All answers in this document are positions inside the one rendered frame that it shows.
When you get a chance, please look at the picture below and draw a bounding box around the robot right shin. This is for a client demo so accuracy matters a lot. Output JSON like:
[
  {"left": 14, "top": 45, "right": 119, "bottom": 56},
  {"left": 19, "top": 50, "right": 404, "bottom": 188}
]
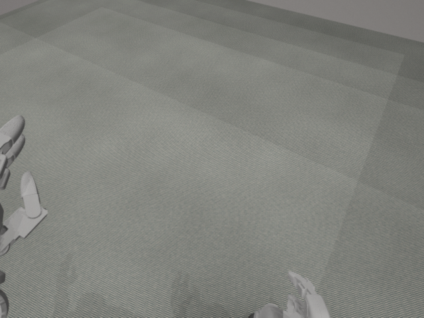
[{"left": 263, "top": 303, "right": 278, "bottom": 308}]

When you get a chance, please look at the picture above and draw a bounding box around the right robot hand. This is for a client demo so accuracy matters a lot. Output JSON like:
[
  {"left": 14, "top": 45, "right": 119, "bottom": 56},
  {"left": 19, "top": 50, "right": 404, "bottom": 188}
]
[{"left": 283, "top": 271, "right": 331, "bottom": 318}]

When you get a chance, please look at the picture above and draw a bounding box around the left robot hand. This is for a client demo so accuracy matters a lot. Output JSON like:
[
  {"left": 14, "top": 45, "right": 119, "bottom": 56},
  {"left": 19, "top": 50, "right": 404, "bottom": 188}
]
[{"left": 0, "top": 115, "right": 48, "bottom": 256}]

